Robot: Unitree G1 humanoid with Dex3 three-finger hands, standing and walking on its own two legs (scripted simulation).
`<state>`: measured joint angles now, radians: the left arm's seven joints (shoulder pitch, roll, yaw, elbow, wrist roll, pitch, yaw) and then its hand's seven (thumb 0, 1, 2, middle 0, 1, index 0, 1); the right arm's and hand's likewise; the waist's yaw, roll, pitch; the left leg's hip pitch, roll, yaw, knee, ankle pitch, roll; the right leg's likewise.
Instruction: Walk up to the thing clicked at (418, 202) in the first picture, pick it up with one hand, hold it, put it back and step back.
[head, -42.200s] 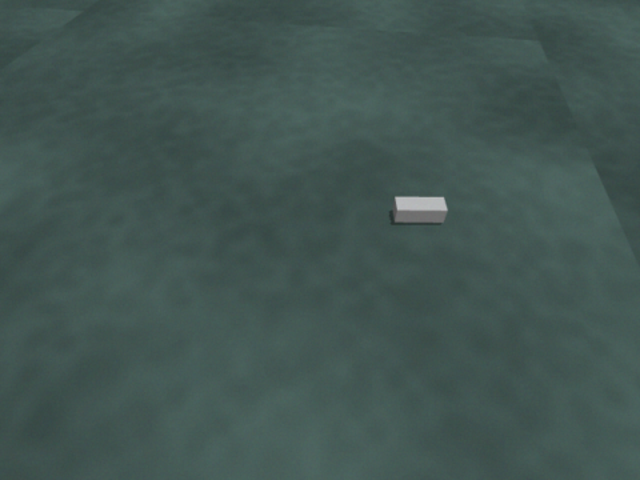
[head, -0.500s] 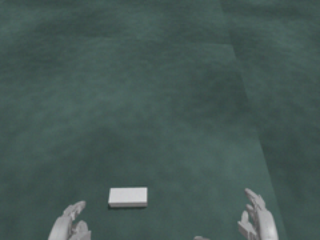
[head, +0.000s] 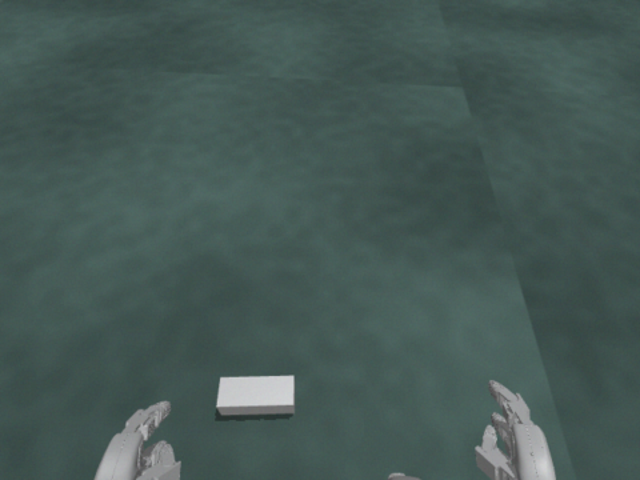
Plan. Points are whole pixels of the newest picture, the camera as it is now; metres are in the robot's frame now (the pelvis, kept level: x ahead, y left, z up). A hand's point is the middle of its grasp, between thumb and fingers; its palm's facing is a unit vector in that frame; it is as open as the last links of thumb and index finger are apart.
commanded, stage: home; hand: left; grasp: from above
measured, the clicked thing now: (257, 395) +0.47 +0.17 -0.68
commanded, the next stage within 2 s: stand in 0.48 s
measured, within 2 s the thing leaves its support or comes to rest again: neither
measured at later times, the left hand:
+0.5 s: hand (180, 470) +0.16 +0.18 -0.05, palm faces +0.05 -0.98 -0.21, open 7.4 cm
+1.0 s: hand out of the picture +0.07 +0.24 -0.11, palm faces +0.05 -0.94 -0.34, open 7.4 cm
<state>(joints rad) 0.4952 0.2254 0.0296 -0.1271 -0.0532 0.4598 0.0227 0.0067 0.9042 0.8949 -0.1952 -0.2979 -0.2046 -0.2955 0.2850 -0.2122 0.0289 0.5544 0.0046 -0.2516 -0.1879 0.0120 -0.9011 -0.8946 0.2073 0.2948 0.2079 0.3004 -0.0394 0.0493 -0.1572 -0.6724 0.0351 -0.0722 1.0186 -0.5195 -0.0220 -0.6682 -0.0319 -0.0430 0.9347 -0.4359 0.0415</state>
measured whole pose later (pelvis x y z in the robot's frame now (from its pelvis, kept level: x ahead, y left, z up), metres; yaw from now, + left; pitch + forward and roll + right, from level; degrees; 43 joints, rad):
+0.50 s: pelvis +0.00 +0.00 +0.00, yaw +0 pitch +10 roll -3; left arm 0.50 0.23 0.03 -0.15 -0.05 0.47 0.03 0.01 0.90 0.89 -0.20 -0.30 -0.20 -0.29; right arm 0.28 -0.22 0.03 0.55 0.01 -0.25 -0.19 0.01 -0.90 -0.89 0.21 0.29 0.21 0.30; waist -0.04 0.05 -0.16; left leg -0.68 0.04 -0.08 1.02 -0.52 -0.03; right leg -0.68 -0.03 -0.05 0.94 -0.44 0.04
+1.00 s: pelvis +0.00 +0.00 +0.04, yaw +1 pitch -1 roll +0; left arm 0.24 0.29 0.05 0.87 0.04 0.04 0.03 0.00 0.90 0.90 -0.20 -0.30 -0.21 -0.30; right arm 0.21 -0.30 -0.05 0.94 -0.05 -0.01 -0.02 0.01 -0.90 -0.89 0.21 0.29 0.21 0.30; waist 0.02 0.01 0.05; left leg -0.30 0.00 -0.05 0.70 -0.38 -0.01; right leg -0.32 -0.07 -0.03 0.68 -0.33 0.04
